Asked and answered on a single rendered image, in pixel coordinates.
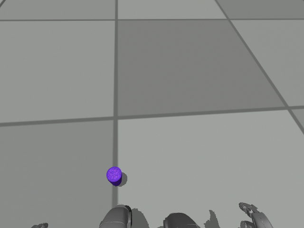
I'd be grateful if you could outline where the right robot hand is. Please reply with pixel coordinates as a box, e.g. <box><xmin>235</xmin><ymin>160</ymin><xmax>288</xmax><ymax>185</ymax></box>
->
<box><xmin>239</xmin><ymin>202</ymin><xmax>273</xmax><ymax>228</ymax></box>

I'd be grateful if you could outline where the cup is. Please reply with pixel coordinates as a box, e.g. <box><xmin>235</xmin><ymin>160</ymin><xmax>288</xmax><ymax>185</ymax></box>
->
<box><xmin>106</xmin><ymin>167</ymin><xmax>122</xmax><ymax>186</ymax></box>

